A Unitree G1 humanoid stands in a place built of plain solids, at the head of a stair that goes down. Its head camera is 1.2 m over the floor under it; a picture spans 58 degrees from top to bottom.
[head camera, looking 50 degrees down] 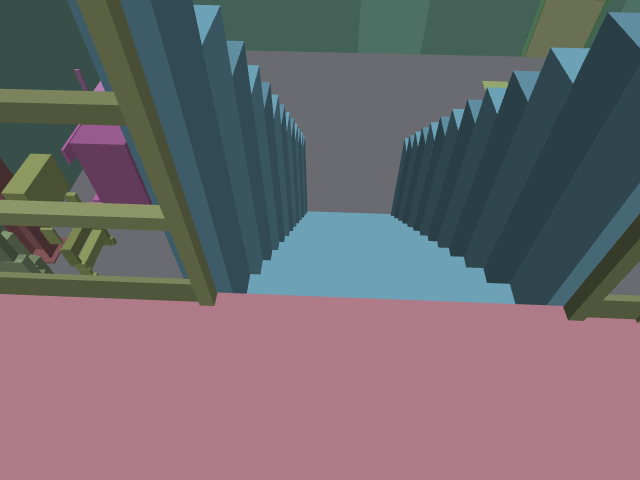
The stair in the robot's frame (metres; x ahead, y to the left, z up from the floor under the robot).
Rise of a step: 0.20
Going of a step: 0.22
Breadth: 1.05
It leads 3 degrees to the right of straight ahead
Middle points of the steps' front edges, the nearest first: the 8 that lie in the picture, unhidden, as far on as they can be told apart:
0.76 -0.22 0.00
0.98 -0.23 -0.20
1.20 -0.24 -0.40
1.43 -0.25 -0.61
1.65 -0.26 -0.81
1.87 -0.27 -1.01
2.10 -0.28 -1.22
2.32 -0.29 -1.42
